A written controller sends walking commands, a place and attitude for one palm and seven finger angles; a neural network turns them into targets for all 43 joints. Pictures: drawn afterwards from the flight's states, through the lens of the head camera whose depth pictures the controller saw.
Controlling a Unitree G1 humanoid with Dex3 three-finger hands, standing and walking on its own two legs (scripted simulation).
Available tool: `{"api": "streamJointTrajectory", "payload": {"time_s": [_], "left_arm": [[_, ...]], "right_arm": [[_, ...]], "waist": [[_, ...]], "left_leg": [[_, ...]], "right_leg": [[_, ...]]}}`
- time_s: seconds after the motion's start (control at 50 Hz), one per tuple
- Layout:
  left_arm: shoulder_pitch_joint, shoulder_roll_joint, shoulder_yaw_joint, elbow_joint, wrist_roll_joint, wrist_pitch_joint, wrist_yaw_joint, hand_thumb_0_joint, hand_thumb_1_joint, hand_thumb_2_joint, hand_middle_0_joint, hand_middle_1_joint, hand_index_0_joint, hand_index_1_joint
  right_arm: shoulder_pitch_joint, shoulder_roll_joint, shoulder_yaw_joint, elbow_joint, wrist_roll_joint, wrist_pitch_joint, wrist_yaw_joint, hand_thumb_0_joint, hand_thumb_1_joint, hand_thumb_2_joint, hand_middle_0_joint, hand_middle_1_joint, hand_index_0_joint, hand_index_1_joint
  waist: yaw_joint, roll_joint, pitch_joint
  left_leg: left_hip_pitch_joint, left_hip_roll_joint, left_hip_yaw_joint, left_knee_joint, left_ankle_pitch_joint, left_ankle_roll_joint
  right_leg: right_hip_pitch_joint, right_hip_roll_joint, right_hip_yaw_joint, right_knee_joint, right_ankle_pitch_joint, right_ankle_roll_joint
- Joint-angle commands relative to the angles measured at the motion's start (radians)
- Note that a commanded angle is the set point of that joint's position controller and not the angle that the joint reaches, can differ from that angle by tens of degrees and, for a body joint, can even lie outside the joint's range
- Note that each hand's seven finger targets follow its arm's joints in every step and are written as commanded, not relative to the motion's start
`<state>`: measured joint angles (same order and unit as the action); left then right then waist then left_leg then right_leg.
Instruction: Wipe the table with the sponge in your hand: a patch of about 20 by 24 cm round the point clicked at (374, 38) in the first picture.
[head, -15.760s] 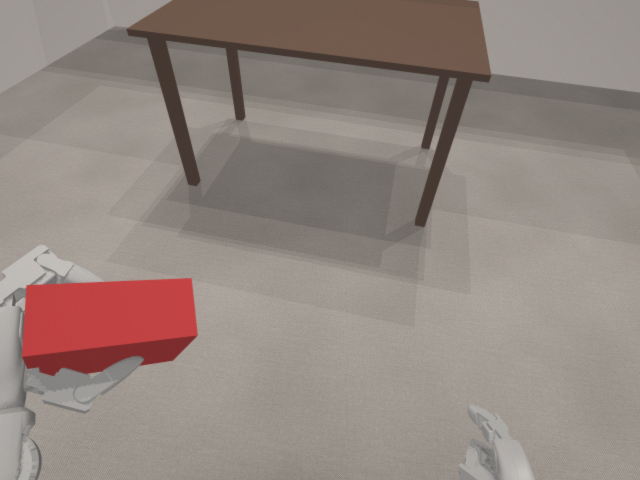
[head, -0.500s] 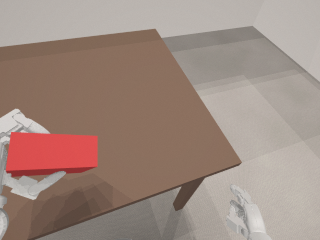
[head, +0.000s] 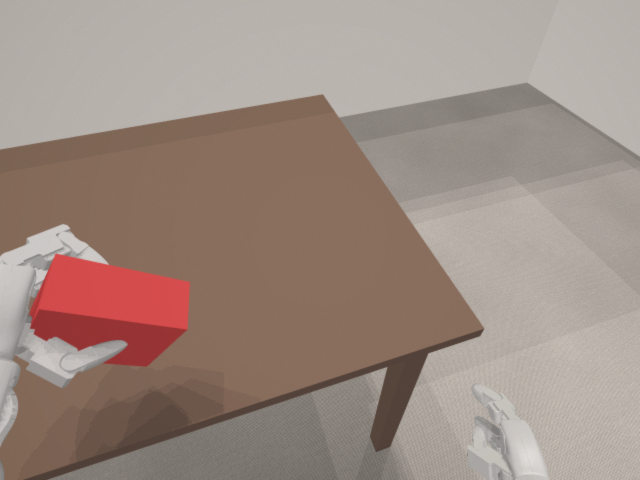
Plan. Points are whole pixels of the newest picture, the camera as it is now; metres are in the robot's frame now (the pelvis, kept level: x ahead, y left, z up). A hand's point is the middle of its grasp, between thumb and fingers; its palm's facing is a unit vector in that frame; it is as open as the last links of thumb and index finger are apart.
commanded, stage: turn the palm down, sponge in hand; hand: left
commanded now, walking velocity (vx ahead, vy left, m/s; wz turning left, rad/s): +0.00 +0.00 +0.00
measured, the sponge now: (128, 320) +0.24 +0.23 +0.12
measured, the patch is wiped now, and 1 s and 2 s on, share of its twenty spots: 0.00 0.00 0.00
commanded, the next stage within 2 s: move the sponge above the wiping area in 1.94 s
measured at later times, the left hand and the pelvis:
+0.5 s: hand (111, 319) +0.22 +0.23 +0.16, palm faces +0.18 -0.51 -0.84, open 9.8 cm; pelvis +0.01 -0.04 -0.01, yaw +2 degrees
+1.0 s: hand (81, 297) +0.24 +0.26 +0.17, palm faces +0.26 -0.26 -0.93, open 9.8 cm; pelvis +0.03 -0.01 -0.01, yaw +1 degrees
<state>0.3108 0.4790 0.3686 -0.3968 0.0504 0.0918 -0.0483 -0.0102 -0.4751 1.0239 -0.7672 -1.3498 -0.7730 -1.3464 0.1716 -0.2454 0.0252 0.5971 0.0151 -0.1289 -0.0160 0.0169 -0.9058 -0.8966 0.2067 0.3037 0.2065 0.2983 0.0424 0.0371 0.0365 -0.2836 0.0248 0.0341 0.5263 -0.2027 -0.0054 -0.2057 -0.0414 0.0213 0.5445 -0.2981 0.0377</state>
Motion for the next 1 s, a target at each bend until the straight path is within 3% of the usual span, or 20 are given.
{"api": "streamJointTrajectory", "payload": {"time_s": [0.0,0.02,0.1,0.12,0.18,0.24,0.32,0.38,0.42,0.48,0.52,0.54,0.62,0.64,0.66,0.76,0.86,0.92,0.94,0.98], "left_arm": [[-0.114,0.262,0.157,-0.251,0.053,-0.138,0.056,0.000,0.100,1.300,-1.200,-1.600,-1.200,-1.600],[-0.197,0.338,0.226,-0.313,0.041,-0.179,0.076,0.000,0.100,1.300,-1.200,-1.600,-1.200,-1.600],[-0.261,0.293,0.186,-0.208,0.062,-0.294,0.120,0.000,0.100,1.300,-1.200,-1.600,-1.200,-1.600],[-0.332,0.334,0.199,-0.179,0.082,-0.286,0.126,0.000,0.100,1.300,-1.200,-1.600,-1.200,-1.600],[-0.323,0.284,0.085,-0.041,0.118,-0.217,0.104,0.000,0.100,1.300,-1.200,-1.600,-1.200,-1.600],[-0.318,0.285,0.013,0.022,0.152,-0.097,0.052,0.000,0.100,1.300,-1.200,-1.600,-1.200,-1.600],[-0.289,0.394,0.066,-0.023,0.187,-0.050,-0.001,0.000,0.100,1.300,-1.200,-1.600,-1.200,-1.600],[-0.229,0.386,0.111,-0.154,0.178,-0.131,-0.009,0.000,0.100,1.300,-1.200,-1.600,-1.200,-1.600],[-0.173,0.460,0.222,-0.215,0.172,-0.176,0.014,0.000,0.100,1.300,-1.200,-1.600,-1.200,-1.600],[-0.058,0.387,0.214,-0.220,0.177,-0.190,0.056,0.000,0.100,1.300,-1.200,-1.600,-1.200,-1.600],[-0.007,0.401,0.247,-0.160,0.198,-0.138,0.088,0.000,0.100,1.300,-1.200,-1.600,-1.200,-1.600],[0.002,0.331,0.171,-0.143,0.199,-0.108,0.092,0.000,0.100,1.300,-1.200,-1.600,-1.200,-1.600],[-0.015,0.375,0.148,-0.098,0.253,0.011,0.083,0.000,0.100,1.300,-1.200,-1.600,-1.200,-1.600],[-0.038,0.339,0.089,-0.134,0.273,0.023,0.075,0.000,0.100,1.300,-1.200,-1.600,-1.200,-1.600],[-0.050,0.387,0.109,-0.161,0.300,0.029,0.068,0.000,0.100,1.300,-1.200,-1.600,-1.200,-1.600],[-0.097,0.374,0.048,-0.334,0.384,-0.027,0.063,0.000,0.100,1.300,-1.200,-1.600,-1.200,-1.600],[-0.071,0.411,0.101,-0.321,0.472,-0.018,0.127,0.000,0.100,1.300,-1.200,-1.600,-1.200,-1.600],[-0.094,0.405,0.120,-0.205,0.491,0.083,0.160,0.000,0.100,1.300,-1.200,-1.600,-1.200,-1.600],[-0.142,0.346,0.044,-0.198,0.493,0.111,0.157,0.000,0.100,1.300,-1.200,-1.600,-1.200,-1.600],[-0.165,0.366,0.023,-0.159,0.501,0.177,0.143,0.000,0.100,1.300,-1.200,-1.600,-1.200,-1.600]], "right_arm": [[-0.157,-0.111,-0.046,-0.172,-0.021,-0.059,-0.033,0.000,-0.900,-0.900,0.200,0.300,0.200,0.300],[-0.167,-0.114,-0.052,-0.168,-0.017,-0.061,-0.042,0.000,-0.900,-0.900,0.200,0.300,0.200,0.300],[-0.127,-0.094,-0.064,-0.103,-0.033,-0.079,-0.062,0.000,-0.900,-0.900,0.200,0.300,0.200,0.300],[-0.136,-0.098,-0.063,-0.094,-0.022,-0.079,-0.062,0.000,-0.900,-0.900,0.200,0.300,0.200,0.300],[-0.130,-0.100,-0.063,-0.086,-0.019,-0.071,-0.073,0.000,-0.900,-0.900,0.200,0.300,0.200,0.300],[-0.154,-0.103,-0.046,-0.118,0.004,-0.054,-0.084,0.000,-0.900,-0.900,0.200,0.300,0.200,0.300],[-0.194,-0.100,-0.035,-0.155,0.013,-0.045,-0.098,0.000,-0.900,-0.900,0.200,0.300,0.200,0.300],[-0.165,-0.091,-0.042,-0.175,-0.002,-0.050,-0.097,0.000,-0.900,-0.900,0.200,0.300,0.200,0.300],[-0.170,-0.088,-0.049,-0.172,-0.003,-0.058,-0.091,0.000,-0.900,-0.900,0.200,0.300,0.200,0.300],[-0.105,-0.098,-0.072,-0.168,-0.006,-0.050,-0.074,0.000,-0.900,-0.900,0.200,0.300,0.200,0.300],[-0.110,-0.108,-0.081,-0.157,0.010,-0.035,-0.066,0.000,-0.900,-0.900,0.200,0.300,0.200,0.300],[-0.082,-0.108,-0.081,-0.168,0.011,-0.023,-0.066,0.000,-0.900,-0.900,0.200,0.300,0.200,0.300],[-0.105,-0.131,-0.083,-0.169,0.030,0.009,-0.085,0.000,-0.900,-0.900,0.200,0.300,0.200,0.300],[-0.088,-0.128,-0.080,-0.188,0.026,0.014,-0.088,0.000,-0.900,-0.900,0.200,0.300,0.200,0.300],[-0.078,-0.133,-0.080,-0.194,0.021,0.017,-0.092,0.000,-0.900,-0.900,0.200,0.300,0.200,0.300],[-0.121,-0.099,-0.067,-0.207,0.012,-0.002,-0.103,0.000,-0.900,-0.900,0.200,0.300,0.200,0.300],[-0.119,-0.095,-0.065,-0.186,0.000,0.012,-0.091,0.000,-0.900,-0.900,0.200,0.300,0.200,0.300],[-0.188,-0.099,-0.058,-0.167,0.024,0.045,-0.080,0.000,-0.900,-0.900,0.200,0.300,0.200,0.300],[-0.174,-0.100,-0.053,-0.175,0.023,0.059,-0.077,0.000,-0.900,-0.900,0.200,0.300,0.200,0.300],[-0.192,-0.109,-0.050,-0.175,0.028,0.077,-0.082,0.000,-0.900,-0.900,0.200,0.300,0.200,0.300]], "waist": [[0.008,-0.048,-0.113],[0.017,-0.028,-0.169],[-0.001,0.034,-0.164],[-0.009,0.068,-0.151],[-0.006,0.122,-0.101],[0.012,0.074,-0.080],[0.048,0.003,-0.085],[0.056,-0.048,-0.167],[0.086,-0.018,-0.211],[0.074,0.007,-0.239],[0.086,0.034,-0.203],[0.075,-0.008,-0.179],[0.073,-0.042,-0.141],[0.059,-0.053,-0.155],[0.059,-0.058,-0.187],[0.049,0.021,-0.282],[0.068,0.066,-0.285],[0.091,0.098,-0.194],[0.079,0.098,-0.194],[0.082,0.070,-0.192]], "left_leg": [[0.081,-0.023,-0.009,-0.080,-0.094,0.013],[0.093,-0.028,-0.008,-0.067,-0.155,0.014],[0.106,-0.042,-0.003,-0.002,-0.153,0.011],[0.101,-0.045,-0.002,0.001,-0.193,0.009],[0.053,-0.050,-0.002,-0.017,-0.229,0.011],[0.035,-0.052,0.008,-0.030,-0.205,0.016],[0.047,-0.051,0.010,-0.010,-0.129,0.022],[0.089,-0.043,-0.003,0.020,0.003,0.030],[0.108,-0.045,0.001,0.045,0.067,0.025],[0.097,-0.037,0.016,0.076,0.174,0.021],[0.073,-0.033,0.026,0.074,0.179,0.014],[0.049,-0.025,0.030,0.072,0.186,0.017],[0.041,-0.022,0.030,0.058,0.182,0.018],[0.045,-0.021,0.028,0.063,0.200,0.025],[0.054,-0.022,0.021,0.063,0.215,0.028],[0.137,-0.029,0.007,0.077,0.245,0.034],[0.130,-0.013,-0.012,0.057,0.281,0.019],[0.092,-0.001,-0.023,0.006,0.225,-0.002],[0.077,0.005,-0.020,-0.008,0.223,-0.004],[0.077,0.008,-0.032,-0.037,0.210,-0.005]], "right_leg": [[-0.133,0.068,-0.113,-0.063,0.003,-0.033],[-0.142,0.070,-0.093,-0.066,-0.057,-0.030],[-0.187,0.056,-0.084,-0.078,-0.090,-0.029],[-0.204,0.054,-0.071,-0.088,-0.123,-0.030],[-0.201,0.032,-0.063,-0.101,-0.138,-0.030],[-0.169,0.021,-0.044,-0.130,-0.167,-0.029],[-0.141,0.016,-0.020,-0.152,-0.184,-0.030],[-0.103,0.023,-0.043,-0.109,-0.002,-0.029],[-0.078,0.028,-0.038,-0.091,0.085,-0.035],[-0.063,0.021,-0.055,-0.037,0.266,-0.032],[-0.069,0.019,-0.045,-0.033,0.279,-0.036],[-0.071,0.013,-0.056,-0.027,0.304,-0.031],[-0.081,0.012,-0.036,-0.031,0.307,-0.026],[-0.074,0.011,-0.048,-0.028,0.337,-0.024],[-0.065,0.011,-0.048,-0.017,0.354,-0.022],[-0.068,0.020,-0.052,-0.012,0.357,-0.030],[-0.063,0.026,-0.067,-0.010,0.317,-0.048],[-0.072,0.042,-0.056,-0.037,0.225,-0.062],[-0.060,0.037,-0.079,-0.040,0.224,-0.061],[-0.045,0.029,-0.071,-0.052,0.202,-0.055]]}}
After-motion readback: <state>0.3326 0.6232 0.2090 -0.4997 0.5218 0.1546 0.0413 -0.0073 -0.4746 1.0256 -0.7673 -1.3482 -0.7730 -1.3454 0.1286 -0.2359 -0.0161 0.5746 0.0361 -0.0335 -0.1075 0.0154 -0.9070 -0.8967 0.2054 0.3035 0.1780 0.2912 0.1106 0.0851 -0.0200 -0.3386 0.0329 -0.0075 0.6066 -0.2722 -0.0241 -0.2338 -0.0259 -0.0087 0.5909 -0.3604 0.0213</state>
